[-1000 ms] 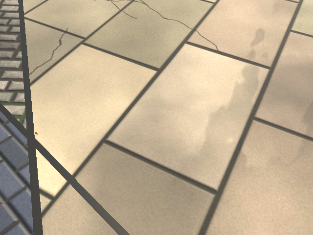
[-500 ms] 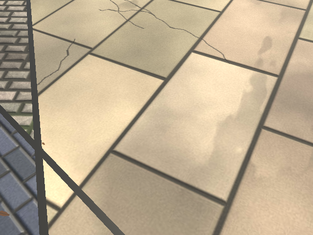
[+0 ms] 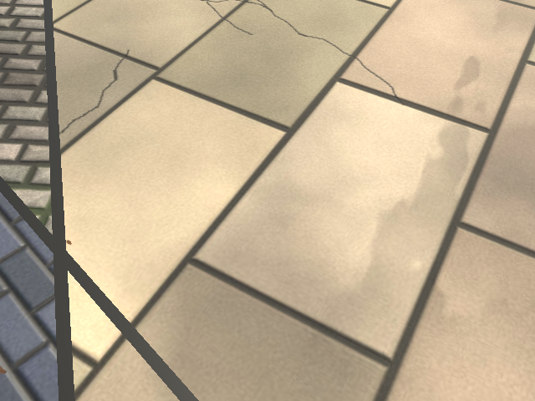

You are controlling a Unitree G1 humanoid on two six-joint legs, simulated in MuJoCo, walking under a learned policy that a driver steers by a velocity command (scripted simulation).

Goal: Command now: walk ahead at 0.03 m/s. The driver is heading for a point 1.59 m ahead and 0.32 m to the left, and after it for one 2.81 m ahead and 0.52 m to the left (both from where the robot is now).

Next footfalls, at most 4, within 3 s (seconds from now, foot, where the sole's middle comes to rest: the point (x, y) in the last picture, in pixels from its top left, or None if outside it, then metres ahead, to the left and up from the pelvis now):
1.14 right None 0.43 -0.12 -0.77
1.70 left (236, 308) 0.74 0.12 -0.77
2.26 right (317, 219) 1.06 -0.11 -0.77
2.84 left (235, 159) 1.31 0.16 -0.77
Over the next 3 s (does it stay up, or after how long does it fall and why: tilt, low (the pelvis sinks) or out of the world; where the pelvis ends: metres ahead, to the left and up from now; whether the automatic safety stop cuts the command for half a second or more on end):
stays up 1.26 0.08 0.01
